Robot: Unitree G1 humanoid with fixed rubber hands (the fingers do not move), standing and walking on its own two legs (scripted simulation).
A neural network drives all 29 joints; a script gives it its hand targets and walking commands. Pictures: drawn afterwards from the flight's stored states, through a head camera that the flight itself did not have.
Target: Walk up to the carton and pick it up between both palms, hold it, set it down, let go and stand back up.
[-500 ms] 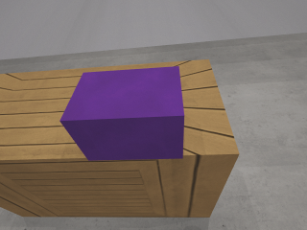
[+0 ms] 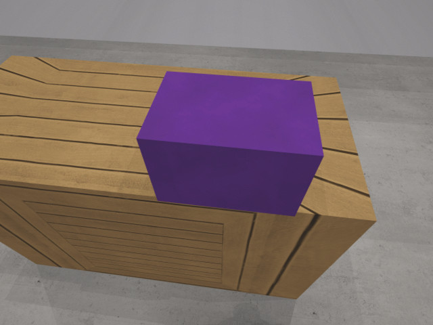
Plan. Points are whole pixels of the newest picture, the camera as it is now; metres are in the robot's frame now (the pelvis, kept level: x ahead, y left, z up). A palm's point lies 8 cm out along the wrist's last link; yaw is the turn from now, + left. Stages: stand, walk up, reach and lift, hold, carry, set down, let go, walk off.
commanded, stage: walk up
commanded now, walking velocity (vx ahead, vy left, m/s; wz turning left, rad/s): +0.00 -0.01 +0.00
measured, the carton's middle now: (230, 143) +0.46 +0.01 +0.06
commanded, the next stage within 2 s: stand in 0.40 s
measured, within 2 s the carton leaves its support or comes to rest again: neither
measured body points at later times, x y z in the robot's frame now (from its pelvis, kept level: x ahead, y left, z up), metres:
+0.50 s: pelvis +0.01 +0.03 +0.02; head +0.02 +0.03 +0.47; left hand +0.03 +0.24 -0.15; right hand +0.02 -0.19 -0.15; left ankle +0.01 +0.13 -0.73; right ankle -0.02 -0.08 -0.73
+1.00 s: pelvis -0.04 +0.01 -0.02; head +0.04 +0.04 +0.42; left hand +0.20 +0.25 -0.12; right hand +0.19 -0.21 -0.11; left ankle +0.01 +0.13 -0.73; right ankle -0.03 -0.08 -0.73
